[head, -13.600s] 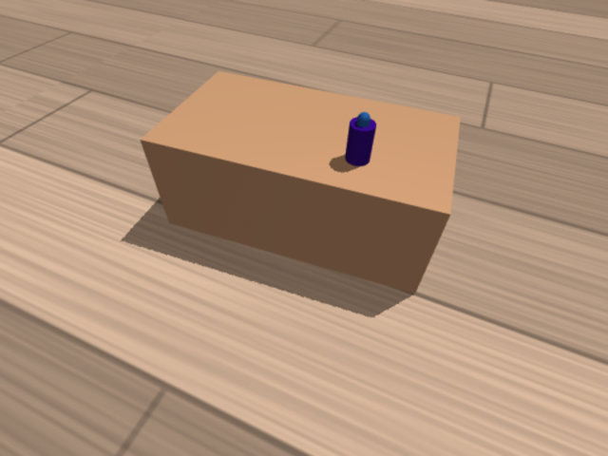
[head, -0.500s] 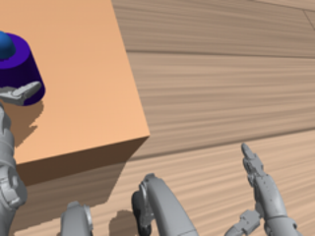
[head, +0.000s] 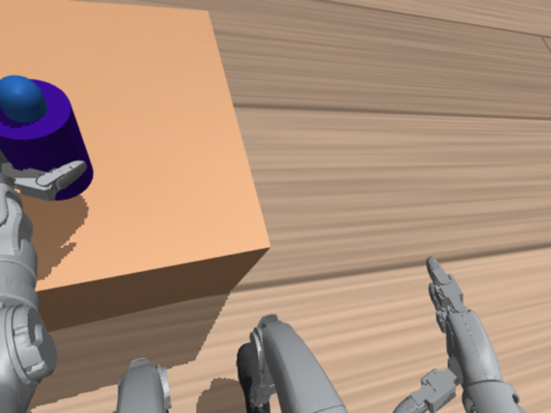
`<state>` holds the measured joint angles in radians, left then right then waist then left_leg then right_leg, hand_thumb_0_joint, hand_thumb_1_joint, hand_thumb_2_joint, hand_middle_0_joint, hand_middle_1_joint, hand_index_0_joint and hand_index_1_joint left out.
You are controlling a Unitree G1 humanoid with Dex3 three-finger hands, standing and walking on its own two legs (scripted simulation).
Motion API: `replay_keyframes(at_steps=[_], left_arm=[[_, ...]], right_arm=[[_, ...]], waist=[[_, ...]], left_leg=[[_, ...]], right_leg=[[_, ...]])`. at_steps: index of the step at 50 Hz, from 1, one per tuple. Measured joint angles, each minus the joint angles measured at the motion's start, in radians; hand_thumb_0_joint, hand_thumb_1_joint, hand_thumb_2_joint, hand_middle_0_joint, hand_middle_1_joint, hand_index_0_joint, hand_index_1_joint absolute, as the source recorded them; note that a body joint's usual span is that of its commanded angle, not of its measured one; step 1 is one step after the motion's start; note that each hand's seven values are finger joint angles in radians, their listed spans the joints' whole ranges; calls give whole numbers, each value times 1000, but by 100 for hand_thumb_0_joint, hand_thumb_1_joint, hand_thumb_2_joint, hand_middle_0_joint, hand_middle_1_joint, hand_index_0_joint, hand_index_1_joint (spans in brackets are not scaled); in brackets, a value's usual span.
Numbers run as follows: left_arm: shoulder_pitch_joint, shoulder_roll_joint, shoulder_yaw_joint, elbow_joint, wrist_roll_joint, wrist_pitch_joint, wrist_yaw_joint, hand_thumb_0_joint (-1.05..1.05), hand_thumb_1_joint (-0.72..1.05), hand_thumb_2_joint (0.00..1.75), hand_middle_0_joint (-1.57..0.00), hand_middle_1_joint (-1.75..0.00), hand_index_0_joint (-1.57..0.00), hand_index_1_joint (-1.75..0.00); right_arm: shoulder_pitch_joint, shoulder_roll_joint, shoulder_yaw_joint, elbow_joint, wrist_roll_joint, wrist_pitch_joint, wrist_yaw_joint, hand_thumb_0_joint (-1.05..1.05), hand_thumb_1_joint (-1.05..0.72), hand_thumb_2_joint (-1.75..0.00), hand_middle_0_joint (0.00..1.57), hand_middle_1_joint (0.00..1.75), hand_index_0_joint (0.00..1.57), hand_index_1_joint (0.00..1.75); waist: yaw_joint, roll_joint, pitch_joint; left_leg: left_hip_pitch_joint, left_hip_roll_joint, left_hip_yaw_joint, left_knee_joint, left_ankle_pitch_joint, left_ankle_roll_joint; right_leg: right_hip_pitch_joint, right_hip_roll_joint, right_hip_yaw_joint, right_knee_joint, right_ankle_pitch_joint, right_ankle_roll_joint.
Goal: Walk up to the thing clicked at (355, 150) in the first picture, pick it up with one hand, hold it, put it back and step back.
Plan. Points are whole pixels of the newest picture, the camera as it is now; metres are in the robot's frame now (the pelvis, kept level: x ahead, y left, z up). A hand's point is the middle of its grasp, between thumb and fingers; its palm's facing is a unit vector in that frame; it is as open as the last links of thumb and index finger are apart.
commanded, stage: lift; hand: left
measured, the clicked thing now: (40, 136) +0.53 +0.19 -0.01
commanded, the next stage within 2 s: hold in 1.38 s
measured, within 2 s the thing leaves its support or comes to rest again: neither
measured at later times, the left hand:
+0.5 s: hand (21, 158) +0.47 +0.20 +0.03, palm faces +0.17 -0.98 -0.05, open 11.7 cm
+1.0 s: hand (9, 191) +0.40 +0.18 +0.09, palm faces +0.19 -0.98 -0.03, open 11.7 cm
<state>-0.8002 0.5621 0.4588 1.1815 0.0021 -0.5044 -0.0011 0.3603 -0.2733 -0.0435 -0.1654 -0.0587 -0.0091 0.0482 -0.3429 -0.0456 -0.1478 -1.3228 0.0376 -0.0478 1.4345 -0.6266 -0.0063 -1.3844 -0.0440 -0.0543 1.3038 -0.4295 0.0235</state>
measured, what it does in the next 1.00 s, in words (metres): rises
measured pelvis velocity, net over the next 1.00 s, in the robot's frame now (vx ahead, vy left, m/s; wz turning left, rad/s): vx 0.03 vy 0.00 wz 0.02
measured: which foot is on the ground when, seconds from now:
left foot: down 0.00-1.00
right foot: down 0.00-1.00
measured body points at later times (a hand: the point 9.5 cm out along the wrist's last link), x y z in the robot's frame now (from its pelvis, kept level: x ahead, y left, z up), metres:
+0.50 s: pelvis +0.02 +0.00 +0.04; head +0.15 +0.04 +0.47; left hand +0.46 +0.25 +0.04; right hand +0.18 -0.27 +0.06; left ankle +0.01 +0.12 -0.59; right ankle +0.09 -0.14 -0.59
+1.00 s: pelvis +0.03 +0.00 +0.08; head +0.12 +0.02 +0.52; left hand +0.39 +0.24 +0.09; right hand +0.20 -0.26 +0.07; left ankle +0.01 +0.12 -0.59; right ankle +0.09 -0.14 -0.59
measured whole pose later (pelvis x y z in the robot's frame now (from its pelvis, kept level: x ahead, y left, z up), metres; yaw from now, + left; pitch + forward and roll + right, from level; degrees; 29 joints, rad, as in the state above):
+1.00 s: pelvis +0.03 +0.00 +0.08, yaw +1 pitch +16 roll -1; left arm -0.26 0.23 0.22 0.57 -0.11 -0.34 0.03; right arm 0.44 -0.24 -0.08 0.00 -0.01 0.03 -0.02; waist -0.09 -0.03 -0.11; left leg -0.80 0.02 0.00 1.07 -0.54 -0.01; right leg -0.89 -0.06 -0.03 1.01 -0.39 0.03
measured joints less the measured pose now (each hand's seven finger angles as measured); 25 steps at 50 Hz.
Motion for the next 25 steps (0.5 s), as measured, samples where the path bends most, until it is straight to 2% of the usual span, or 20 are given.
replay_keyframes(at_steps=[7, 13, 17, 25], left_arm=[[27, -21, -11, -35, -12, 13, 0, -2, -59, 109, -59, -91, -64, -94], [82, -65, -31, -97, -27, 32, -1, -2, -59, 109, -59, -91, -64, -94], [126, -105, -45, -148, -39, 40, -1, -2, -59, 109, -59, -91, -64, -94], [248, -186, -103, -284, -66, 75, -2, -2, -59, 109, -59, -92, -64, -94]], right_arm=[[7, -6, -19, 10, 1, 4, -4, -1, 50, -6, 6, 5, 6, 6], [20, -2, -26, 30, 6, 5, -12, -1, 50, -6, 6, 5, 6, 5], [24, 5, -31, 56, 10, 8, -19, -1, 50, -6, 6, 5, 6, 5], [41, 16, -29, 88, 20, 15, -33, -1, 51, -6, 5, 5, 6, 5]], waist=[[17, 2, 1], [43, 6, 2], [68, 10, 3], [130, 22, 5]], left_leg=[[35, 0, 5, -28, 8, 3], [88, -1, 10, -66, 15, 4], [133, -2, 14, -96, 20, 5], [239, -6, 23, -167, 31, 4]], right_leg=[[35, 1, 3, -28, 8, 3], [86, 1, 7, -61, 11, 4], [128, 0, 9, -86, 13, 5], [228, -3, 15, -140, 14, 6]])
